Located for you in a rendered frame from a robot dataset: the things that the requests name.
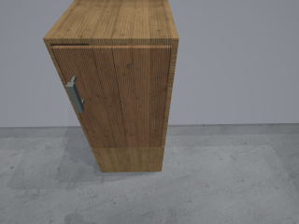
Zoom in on handle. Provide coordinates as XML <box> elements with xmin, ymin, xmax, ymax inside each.
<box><xmin>66</xmin><ymin>76</ymin><xmax>85</xmax><ymax>113</ymax></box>

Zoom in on cupboard door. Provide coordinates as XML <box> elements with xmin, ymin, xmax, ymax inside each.
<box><xmin>50</xmin><ymin>45</ymin><xmax>172</xmax><ymax>148</ymax></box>

